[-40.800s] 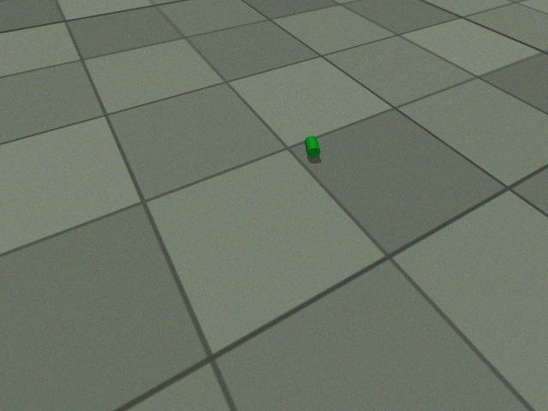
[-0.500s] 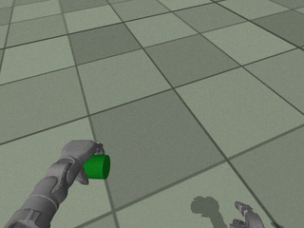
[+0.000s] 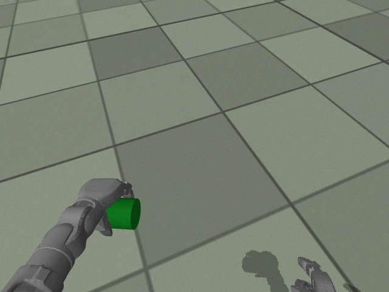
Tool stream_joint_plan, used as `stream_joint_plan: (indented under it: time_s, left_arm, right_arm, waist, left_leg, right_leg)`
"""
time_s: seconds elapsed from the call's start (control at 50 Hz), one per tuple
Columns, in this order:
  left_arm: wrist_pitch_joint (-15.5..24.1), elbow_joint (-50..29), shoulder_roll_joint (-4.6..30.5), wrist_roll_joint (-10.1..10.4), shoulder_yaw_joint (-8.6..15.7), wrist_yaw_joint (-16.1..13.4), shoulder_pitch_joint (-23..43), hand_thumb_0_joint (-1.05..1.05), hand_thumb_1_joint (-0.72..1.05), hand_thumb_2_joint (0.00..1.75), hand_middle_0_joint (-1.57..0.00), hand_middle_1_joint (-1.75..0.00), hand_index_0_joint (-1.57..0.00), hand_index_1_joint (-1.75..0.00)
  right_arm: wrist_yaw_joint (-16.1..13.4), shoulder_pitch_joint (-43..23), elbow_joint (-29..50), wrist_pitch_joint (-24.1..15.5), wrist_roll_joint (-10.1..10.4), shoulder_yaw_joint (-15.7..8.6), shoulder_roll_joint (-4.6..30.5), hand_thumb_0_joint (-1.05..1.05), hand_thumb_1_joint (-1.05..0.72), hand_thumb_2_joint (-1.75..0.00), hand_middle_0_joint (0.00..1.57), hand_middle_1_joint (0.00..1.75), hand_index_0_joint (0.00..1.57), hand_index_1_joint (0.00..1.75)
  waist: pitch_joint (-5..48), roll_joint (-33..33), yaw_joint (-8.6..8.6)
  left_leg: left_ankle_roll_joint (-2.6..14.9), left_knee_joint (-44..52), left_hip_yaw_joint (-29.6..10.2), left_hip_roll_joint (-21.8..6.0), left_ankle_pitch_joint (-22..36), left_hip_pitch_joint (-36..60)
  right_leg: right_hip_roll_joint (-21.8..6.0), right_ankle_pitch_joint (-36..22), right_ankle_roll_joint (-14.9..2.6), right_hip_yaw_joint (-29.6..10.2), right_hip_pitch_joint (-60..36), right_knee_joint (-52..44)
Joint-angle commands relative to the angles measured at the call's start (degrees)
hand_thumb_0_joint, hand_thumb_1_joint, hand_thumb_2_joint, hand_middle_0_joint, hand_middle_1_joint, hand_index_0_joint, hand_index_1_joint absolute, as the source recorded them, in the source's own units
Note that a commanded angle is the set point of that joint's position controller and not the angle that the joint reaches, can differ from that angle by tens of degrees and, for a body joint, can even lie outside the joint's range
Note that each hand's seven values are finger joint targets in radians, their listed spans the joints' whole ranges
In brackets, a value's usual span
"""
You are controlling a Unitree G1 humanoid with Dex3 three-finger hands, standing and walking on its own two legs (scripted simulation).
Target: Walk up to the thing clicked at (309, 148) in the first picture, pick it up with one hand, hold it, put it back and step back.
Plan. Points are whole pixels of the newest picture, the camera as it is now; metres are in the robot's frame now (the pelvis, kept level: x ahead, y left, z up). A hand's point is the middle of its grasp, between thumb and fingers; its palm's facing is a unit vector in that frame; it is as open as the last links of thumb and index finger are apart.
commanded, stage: hold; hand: left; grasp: from above
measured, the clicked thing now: (114, 212) +0.30 +0.21 -0.07
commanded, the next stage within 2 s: crouch in 0.16 s
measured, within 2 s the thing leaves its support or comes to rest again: neither
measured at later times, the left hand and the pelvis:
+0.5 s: hand (109, 215) +0.29 +0.22 -0.07, palm faces -0.48 -0.02 -0.88, open 9.8 cm; pelvis -0.01 +0.00 -0.01, yaw +1 degrees
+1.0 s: hand (135, 221) +0.37 +0.22 -0.30, palm faces -0.42 +0.05 -0.91, open 9.8 cm; pelvis -0.06 +0.01 -0.20, yaw +0 degrees
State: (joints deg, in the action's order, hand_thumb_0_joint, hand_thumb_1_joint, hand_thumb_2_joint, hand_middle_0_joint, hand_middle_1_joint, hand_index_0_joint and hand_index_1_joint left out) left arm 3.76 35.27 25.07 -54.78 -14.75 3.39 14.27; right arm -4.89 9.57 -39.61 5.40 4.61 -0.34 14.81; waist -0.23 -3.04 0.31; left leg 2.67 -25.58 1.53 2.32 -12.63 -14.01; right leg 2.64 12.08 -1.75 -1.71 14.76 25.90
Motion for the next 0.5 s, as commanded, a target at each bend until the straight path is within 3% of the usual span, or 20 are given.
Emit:
stream_joint_plan:
  time_s: [0.0, 0.12, 0.16, 0.22, 0.24, 0.26, 0.3, 0.36, 0.4, 0.42, 0.46, 0.48]
  left_arm:
    - [0.06, -12.12, 12.66, 0.32, 7.86, -3.59, 21.0, 0.0, 0.72, 0.57, -1.01, -0.57, -1.05, -0.53]
    - [-1.17, -9.94, 11.94, 0.19, 6.88, -3.16, 19.37, 0.0, 0.71, 0.56, -1.0, -0.56, -1.04, -0.52]
    - [-1.26, -8.81, 10.12, 0.33, 4.68, -2.38, 19.11, 0.0, 0.75, 0.57, -1.03, -0.58, -1.07, -0.54]
    - [-1.01, -7.69, 10.92, 1.0, 5.67, -1.7, 17.53, 0.0, 0.73, 0.57, -1.02, -0.57, -1.06, -0.53]
    - [-0.64, -9.27, 11.09, 0.76, 5.58, -1.43, 18.78, 0.0, 0.79, 0.53, -1.03, -0.64, -1.09, -0.58]
    - [-0.34, -10.11, 11.21, 0.76, 5.39, -1.33, 19.46, 0.0, 0.71, 0.6, -0.95, -0.59, -1.01, -0.56]
    - [0.1, -9.98, 11.58, 0.09, 5.76, -1.88, 20.04, 0.0, 0.67, 0.68, -1.0, -0.59, -1.01, -0.58]
    - [0.83, -6.07, 11.53, -0.68, 7.1, -4.21, 20.54, 0.0, 0.66, 0.69, -1.0, -0.59, -1.01, -0.58]
    - [1.48, -2.34, 8.93, -1.51, 5.66, -6.68, 21.64, 0.0, 0.67, 0.66, -1.01, -0.57, -1.02, -0.55]
    - [1.81, -1.2, 7.9, -2.59, 4.96, -8.0, 22.53, 0.0, 0.64, 0.64, -0.98, -0.56, -1.0, -0.55]
    - [2.3, 3.04, 9.58, -4.29, 6.42, -11.05, 23.92, 0.0, 0.59, 0.62, -0.93, -0.57, -0.96, -0.55]
    - [2.44, 5.07, 8.2, -4.87, 5.45, -12.22, 24.81, 0.0, 0.57, 0.61, -0.91, -0.58, -0.94, -0.56]
  right_arm:
    - [-0.7, -4.08, 7.12, -2.71, 0.01, -2.45, 7.19, 0.0, -0.89, -0.9, 0.2, 0.3, 0.2, 0.3]
    - [-0.49, -3.69, 6.87, -2.68, 0.28, -2.88, 7.54, 0.0, -0.89, -0.9, 0.2, 0.3, 0.2, 0.3]
    - [-0.42, -3.95, 7.15, -2.61, 0.3, -2.69, 7.23, 0.0, -0.9, -0.9, 0.2, 0.3, 0.2, 0.3]
    - [-0.33, -4.23, 7.7, -2.5, 0.44, -2.52, 7.33, 0.0, -0.9, -0.9, 0.2, 0.3, 0.2, 0.3]
    - [-0.26, -3.8, 7.82, -2.5, 0.29, -2.69, 7.53, 0.0, -0.92, -0.91, 0.2, 0.3, 0.2, 0.3]
    - [-0.26, -4.02, 8.0, -2.49, 0.25, -2.67, 7.53, 0.0, -0.88, -0.89, 0.2, 0.3, 0.2, 0.3]
    - [-0.29, -3.42, 7.88, -2.39, 0.14, -2.66, 7.74, 0.0, -0.88, -0.9, 0.2, 0.3, 0.2, 0.3]
    - [-0.32, -2.81, 7.47, -2.15, 0.04, -2.44, 7.6, 0.0, -0.89, -0.9, 0.2, 0.3, 0.2, 0.3]
    - [-0.02, -2.4, 6.95, -2.01, -0.36, -2.34, 7.44, 0.0, -0.89, -0.9, 0.2, 0.3, 0.2, 0.3]
    - [0.18, -1.7, 6.67, -2.03, -0.55, -2.57, 7.44, 0.0, -0.89, -0.9, 0.2, 0.3, 0.2, 0.3]
    - [0.59, -0.72, 5.64, -1.9, -1.05, -2.95, 7.94, 0.0, -0.89, -0.9, 0.2, 0.3, 0.2, 0.3]
    - [0.91, -0.06, 5.52, -1.8, -1.25, -3.12, 7.85, 0.0, -0.89, -0.9, 0.2, 0.3, 0.2, 0.3]
  waist:
    - [16.99, 0.1, -0.06]
    - [15.27, 1.99, 0.09]
    - [13.42, 3.2, -0.45]
    - [12.15, 2.66, 0.49]
    - [13.31, 1.89, 0.1]
    - [14.23, 1.78, 0.24]
    - [14.34, 0.97, -0.26]
    - [12.34, 2.88, -0.65]
    - [10.0, 4.03, -1.76]
    - [10.93, 3.88, -2.42]
    - [11.96, 4.12, -2.27]
    - [12.87, 4.39, -3.14]
  left_leg:
    - [-0.86, 2.48, -1.93, -1.28, 12.74, 8.37]
    - [-0.83, 2.53, -2.04, -1.53, 14.29, 7.59]
    - [-0.56, 2.83, -1.79, -1.28, 11.89, 6.79]
    - [-0.86, 3.56, -2.48, -1.56, 9.91, 5.79]
    - [-0.94, 3.33, -2.63, -1.7, 10.38, 6.36]
    - [-1.06, 3.38, -2.9, -1.83, 11.19, 6.99]
    - [-1.29, 2.93, -3.13, -2.01, 11.86, 6.93]
    - [-1.17, 2.1, -3.24, -1.9, 10.04, 4.63]
    - [-1.21, 0.24, -3.18, -1.68, 7.06, 1.54]
    - [-1.14, -1.47, -2.71, -1.43, 7.04, 0.82]
    - [-1.4, -5.63, -2.91, -1.41, 6.18, -3.33]
    - [-1.21, -8.17, -2.2, -0.91, 5.6, -5.42]
  right_leg:
    - [-0.19, -10.01, -0.16, -0.5, -3.9, -3.17]
    - [-0.18, -11.31, -0.14, -0.25, -4.12, -3.3]
    - [-0.5, -9.91, 0.07, -0.45, -3.44, -4.03]
    - [-0.56, -7.75, -0.12, -0.5, -3.2, -3.93]
    - [-0.64, -8.22, -0.15, -0.63, -3.28, -3.75]
    - [-0.54, -8.86, -0.25, -0.57, -3.71, -3.33]
    - [-0.41, -9.09, -0.37, -0.59, -2.7, -2.79]
    - [-0.38, -7.66, -0.21, -0.39, -0.83, -2.15]
    - [-0.47, -5.35, -0.13, -0.2, 2.95, -0.65]
    - [-0.53, -5.41, -0.16, -0.16, 4.69, 0.71]
    - [-0.53, -4.59, -0.1, 0.2, 8.58, 4.29]
    - [-0.59, -4.41, -0.01, 0.1, 10.52, 5.91]
